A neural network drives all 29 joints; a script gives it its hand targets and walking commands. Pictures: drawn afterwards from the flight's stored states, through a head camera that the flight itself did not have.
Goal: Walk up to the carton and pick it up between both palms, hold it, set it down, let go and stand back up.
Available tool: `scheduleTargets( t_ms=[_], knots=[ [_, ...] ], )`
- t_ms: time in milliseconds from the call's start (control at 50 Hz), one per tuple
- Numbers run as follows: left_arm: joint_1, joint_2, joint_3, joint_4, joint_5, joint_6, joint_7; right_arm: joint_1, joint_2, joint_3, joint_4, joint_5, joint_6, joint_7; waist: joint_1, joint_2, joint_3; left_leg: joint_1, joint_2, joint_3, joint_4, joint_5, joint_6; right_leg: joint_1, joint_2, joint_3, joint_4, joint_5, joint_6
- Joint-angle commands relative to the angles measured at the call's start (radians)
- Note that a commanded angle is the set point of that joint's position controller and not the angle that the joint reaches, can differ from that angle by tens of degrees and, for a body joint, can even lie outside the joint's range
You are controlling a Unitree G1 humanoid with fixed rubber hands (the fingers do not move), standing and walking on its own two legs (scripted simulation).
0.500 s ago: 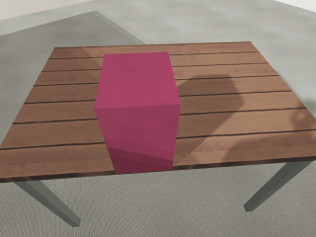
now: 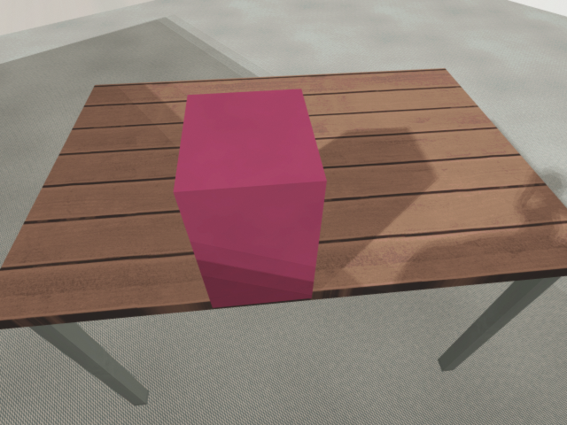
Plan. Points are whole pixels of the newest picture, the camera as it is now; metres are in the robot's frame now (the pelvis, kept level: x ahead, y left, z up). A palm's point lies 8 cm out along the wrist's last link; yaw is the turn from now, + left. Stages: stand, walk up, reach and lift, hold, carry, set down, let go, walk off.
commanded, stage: stand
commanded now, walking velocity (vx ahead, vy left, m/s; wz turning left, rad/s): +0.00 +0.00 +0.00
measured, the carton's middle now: (254, 204) +0.43 +0.05 +0.07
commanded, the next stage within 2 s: reach and lift in 0.22 s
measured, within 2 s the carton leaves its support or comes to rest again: neither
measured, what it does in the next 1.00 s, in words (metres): stands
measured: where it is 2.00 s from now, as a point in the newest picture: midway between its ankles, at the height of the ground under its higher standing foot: outside the picture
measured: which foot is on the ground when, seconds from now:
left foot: down 0.00-1.00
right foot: down 0.00-1.00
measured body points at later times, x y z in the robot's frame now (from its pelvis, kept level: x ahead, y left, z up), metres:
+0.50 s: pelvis -0.03 +0.00 -0.03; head +0.00 +0.03 +0.42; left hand +0.20 +0.23 -0.12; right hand +0.20 -0.19 -0.13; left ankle -0.03 +0.13 -0.75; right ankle +0.00 -0.07 -0.75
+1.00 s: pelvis -0.01 +0.01 -0.01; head +0.01 +0.00 +0.44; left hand +0.19 +0.19 -0.07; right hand +0.18 -0.21 -0.08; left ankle -0.03 +0.13 -0.75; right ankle +0.00 -0.06 -0.75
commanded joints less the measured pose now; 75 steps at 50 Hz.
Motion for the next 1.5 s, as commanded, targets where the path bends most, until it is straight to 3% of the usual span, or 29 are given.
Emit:
scheduleTargets(
  t_ms=[0,60,140,200,220,240,260,300,340,380,420,460,500,520,560,600,660,720,780,840,920,960,980,1020,1040,1060,1180,1300,1480],
  knots=[
    [0.088,0.07,0.01,-0.001,0.005,-0.003,0.002,0.084,-0.044,-0.004,-0.008,0.002,-0.002,-0.002,0.001,-0.026,0.099,-0.08,0.093,-0.065,-0.064,0.077,0.027,-0.012,-0.158,0.158,-0.079,0.061,0.018],
    [0.108,0.071,0.007,-0.001,-0.001,-0.012,0.002,0.115,-0.043,-0.004,0.008,0.001,-0.005,-0.005,-0.001,-0.03,0.057,-0.059,0.092,-0.07,-0.057,0.096,0.032,0.019,-0.163,0.151,-0.069,0.139,0.014],
    [0.089,0.062,0.003,-0.001,0.001,-0.01,0.003,0.104,-0.043,-0.005,-0.002,0.004,-0.004,-0.005,-0.004,0.01,0.105,-0.09,0.097,-0.075,-0.068,0.089,0.033,-0.001,-0.166,0.145,-0.062,0.107,0.009],
    [0.094,0.06,0.003,0.005,0.004,-0.01,0.005,0.109,-0.05,-0.002,0.001,0.0,-0.002,-0.005,-0.005,-0.011,0.089,-0.059,0.097,-0.069,-0.059,0.082,0.035,0.003,-0.162,0.155,-0.072,0.115,0.008],
    [-0.979,0.324,0.033,-0.382,-0.095,0.217,-0.046,-1.008,-0.176,-0.15,-0.379,-0.059,0.058,0.037,-0.076,-0.141,-0.094,-0.529,0.017,-0.034,0.181,-0.181,0.033,-0.138,-0.115,0.139,0.199,-0.202,0.031],
    [-0.773,0.349,0.008,-0.253,-0.139,0.338,-0.016,-0.812,-0.136,-0.195,-0.362,-0.081,0.187,0.066,-0.049,-0.211,0.01,-0.634,0.007,-0.002,0.265,-0.299,0.054,-0.074,-0.187,0.231,0.188,-0.513,0.046],
    [-0.704,0.269,-0.024,-0.299,-0.185,0.463,-0.005,-0.754,-0.126,-0.154,-0.459,-0.045,0.302,0.089,-0.061,-0.205,-0.115,-0.608,0.012,-0.008,0.284,-0.198,0.051,0.016,-0.201,0.268,0.21,-0.41,0.051],
    [-0.613,0.201,-0.001,-0.502,-0.212,0.641,0.012,-0.576,-0.062,-0.069,-0.586,0.08,0.443,0.113,0.025,-0.085,-0.319,-0.619,0.02,-0.016,0.348,-0.111,0.007,0.092,-0.219,0.353,0.27,-0.141,0.071],
    [-0.612,0.193,0.033,-0.573,-0.164,0.758,-0.006,-0.457,-0.049,0.026,-0.54,0.212,0.5,0.109,-0.014,-0.017,-0.388,-0.508,0.019,-0.012,0.41,0.018,-0.034,-0.035,-0.22,0.296,0.333,0.182,0.069],
    [-0.461,0.151,0.062,-0.599,-0.037,0.848,-0.063,-0.3,-0.062,0.14,-0.409,0.337,0.538,0.085,-0.03,0.051,-0.292,-0.345,0.016,-0.018,0.391,0.185,-0.048,-0.145,-0.155,0.187,0.344,0.365,0.048],
    [-0.319,0.135,0.122,-0.623,0.068,0.949,-0.122,-0.261,-0.119,0.184,-0.364,0.397,0.57,0.033,-0.038,0.028,-0.2,-0.213,-0.001,-0.03,0.33,0.273,-0.05,-0.057,-0.112,0.16,0.269,0.481,0.068],
    [-0.185,0.132,0.135,-0.821,0.14,1.043,-0.144,-0.25,-0.245,0.149,-0.454,0.385,0.569,-0.019,-0.036,0.025,-0.084,-0.136,-0.006,-0.011,0.198,0.186,-0.06,0.064,-0.064,0.129,0.14,0.291,0.051],
    [-0.133,0.117,0.118,-0.997,0.176,1.095,-0.14,-0.273,-0.278,0.097,-0.54,0.334,0.543,-0.035,-0.034,0.017,0.023,-0.076,-0.004,0.0,0.154,0.227,-0.065,-0.042,-0.018,0.067,0.098,0.196,0.038],
    [-0.153,0.11,0.113,-1.044,0.172,1.098,-0.14,-0.324,-0.267,0.085,-0.624,0.305,0.532,-0.028,-0.034,-0.023,0.078,-0.04,-0.006,0.008,0.147,0.171,-0.061,-0.119,-0.016,0.055,0.052,0.091,0.038],
    [-0.194,0.104,0.089,-1.138,0.144,1.047,-0.112,-0.331,-0.244,0.031,-0.749,0.237,0.506,0.0,-0.025,-0.015,0.119,-0.031,0.002,0.018,0.127,0.098,-0.054,-0.203,-0.014,0.033,0.04,-0.042,0.04],
    [-0.263,0.116,0.074,-1.222,0.105,0.956,-0.089,-0.322,-0.22,0.004,-0.86,0.184,0.454,0.049,-0.01,0.023,0.03,-0.048,0.031,0.009,0.127,0.094,-0.046,-0.208,-0.025,0.048,0.064,-0.057,0.038],
    [-0.336,0.087,0.029,-1.238,0.037,0.802,-0.044,-0.286,-0.208,-0.056,-0.926,0.132,0.37,0.123,-0.034,0.094,-0.208,-0.024,0.081,-0.035,0.166,0.151,-0.04,-0.24,-0.03,0.037,0.164,0.017,0.03],
    [-0.395,0.095,-0.005,-1.21,-0.028,0.69,-0.001,-0.31,-0.204,-0.077,-0.93,0.102,0.305,0.159,-0.044,0.043,-0.248,-0.099,0.106,-0.056,0.172,0.099,-0.018,-0.277,-0.044,0.054,0.21,0.031,0.033],
    [-0.373,0.086,-0.018,-1.091,-0.059,0.693,0.019,-0.321,-0.232,-0.071,-0.856,0.137,0.301,0.157,-0.032,0.038,-0.29,-0.032,0.082,-0.048,0.201,0.18,-0.03,-0.303,-0.046,0.077,0.19,0.064,0.026],
    [-0.281,0.077,0.008,-0.994,-0.055,0.749,0.003,-0.319,-0.266,-0.051,-0.853,0.155,0.324,0.121,-0.025,-0.051,-0.261,0.041,0.041,-0.03,0.167,0.309,-0.033,-0.194,-0.024,0.074,0.141,0.214,0.047],
    [-0.092,0.069,0.08,-1.011,0.015,0.767,-0.01,-0.177,-0.257,0.024,-0.863,0.215,0.322,0.08,0.02,-0.078,-0.151,0.081,-0.017,-0.003,0.077,0.43,-0.043,-0.009,-0.013,0.1,0.044,0.439,0.085],
    [-0.103,0.083,0.091,-1.031,0.039,0.742,-0.017,-0.132,-0.226,0.058,-0.89,0.218,0.334,0.068,0.016,-0.102,-0.028,0.05,-0.021,0.013,-0.008,0.201,-0.03,0.009,-0.048,0.138,-0.044,0.256,0.093],
    [-0.119,0.093,0.103,-1.039,0.055,0.73,-0.021,-0.12,-0.199,0.056,-0.914,0.205,0.342,0.059,0.019,-0.131,0.033,0.02,-0.022,0.027,-0.018,0.175,-0.016,-0.021,-0.062,0.15,-0.055,0.259,0.109],
    [-0.153,0.09,0.101,-1.11,0.05,0.683,-0.023,-0.09,-0.136,0.065,-0.982,0.211,0.344,0.055,0.017,-0.084,0.011,0.0,-0.024,0.033,-0.019,0.206,-0.001,-0.006,-0.082,0.179,-0.064,0.281,0.115],
    [-0.124,0.085,0.159,-1.124,0.01,0.673,-0.05,-0.089,-0.156,0.086,-1.073,0.192,0.332,0.038,0.029,-0.169,-0.032,-0.043,-0.048,0.037,0.007,0.183,0.002,0.068,-0.161,0.209,-0.079,0.395,0.166],
    [-0.125,0.1,0.157,-1.147,0.025,0.658,-0.056,-0.062,-0.127,0.065,-1.119,0.182,0.323,0.023,0.012,-0.131,-0.078,-0.067,-0.031,0.013,-0.031,0.136,0.001,0.109,-0.172,0.239,-0.046,0.461,0.184],
    [-0.119,0.131,0.044,-1.229,-0.058,0.529,-0.02,0.016,-0.024,-0.009,-1.213,0.125,0.292,0.016,0.01,-0.042,-0.069,-0.085,0.018,0.033,-0.03,0.057,0.019,0.007,-0.139,0.163,-0.071,0.065,0.11],
    [-0.015,0.116,0.007,-1.239,-0.089,0.467,0.024,0.052,-0.07,-0.05,-1.169,0.115,0.255,0.041,0.019,-0.019,-0.043,-0.053,0.02,0.021,-0.068,0.115,0.004,-0.005,-0.064,0.103,-0.083,0.015,0.08],
    [-0.001,0.064,-0.043,-1.288,-0.085,0.427,0.084,0.054,-0.09,-0.057,-1.182,0.145,0.2,0.088,0.034,-0.03,0.02,-0.059,0.023,-0.004,-0.12,0.04,0.006,0.003,-0.064,0.123,-0.109,-0.051,0.062]
  ],
)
